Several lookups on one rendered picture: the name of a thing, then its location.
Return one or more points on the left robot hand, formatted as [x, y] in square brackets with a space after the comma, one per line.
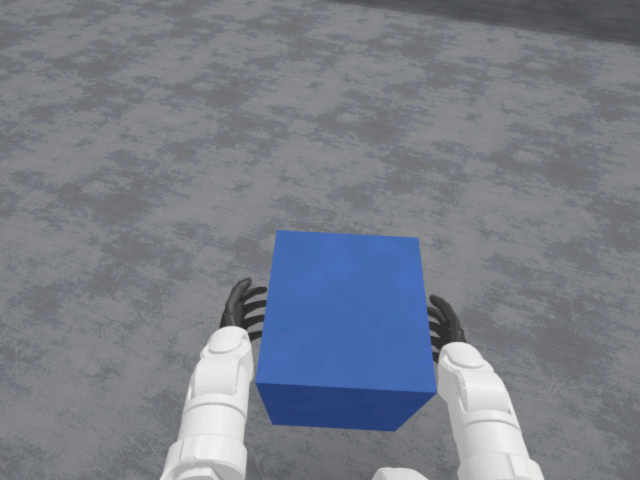
[235, 310]

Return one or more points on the right robot hand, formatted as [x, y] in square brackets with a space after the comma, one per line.
[449, 328]

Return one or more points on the left robot forearm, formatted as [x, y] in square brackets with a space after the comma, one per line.
[210, 441]

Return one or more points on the carton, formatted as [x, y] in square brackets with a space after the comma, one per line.
[346, 340]

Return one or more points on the right robot forearm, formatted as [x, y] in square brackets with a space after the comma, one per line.
[484, 424]

